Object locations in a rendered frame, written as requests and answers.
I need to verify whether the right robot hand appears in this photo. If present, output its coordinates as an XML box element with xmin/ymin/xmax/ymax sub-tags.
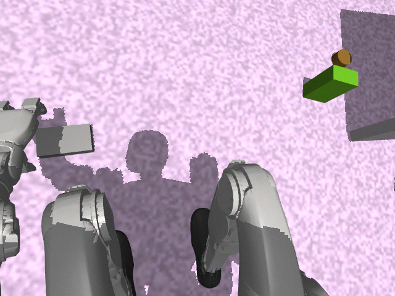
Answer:
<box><xmin>300</xmin><ymin>270</ymin><xmax>329</xmax><ymax>296</ymax></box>

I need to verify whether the left robot hand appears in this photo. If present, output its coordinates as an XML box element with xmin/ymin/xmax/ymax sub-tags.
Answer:
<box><xmin>0</xmin><ymin>97</ymin><xmax>47</xmax><ymax>173</ymax></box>

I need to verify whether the right robot foot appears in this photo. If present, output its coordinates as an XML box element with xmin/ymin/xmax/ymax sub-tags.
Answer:
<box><xmin>190</xmin><ymin>208</ymin><xmax>221</xmax><ymax>289</ymax></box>

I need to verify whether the left robot arm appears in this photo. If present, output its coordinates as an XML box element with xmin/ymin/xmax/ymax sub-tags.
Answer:
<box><xmin>0</xmin><ymin>142</ymin><xmax>25</xmax><ymax>296</ymax></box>

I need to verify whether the left robot foot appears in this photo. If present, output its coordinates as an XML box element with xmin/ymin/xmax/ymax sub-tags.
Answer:
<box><xmin>115</xmin><ymin>230</ymin><xmax>136</xmax><ymax>296</ymax></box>

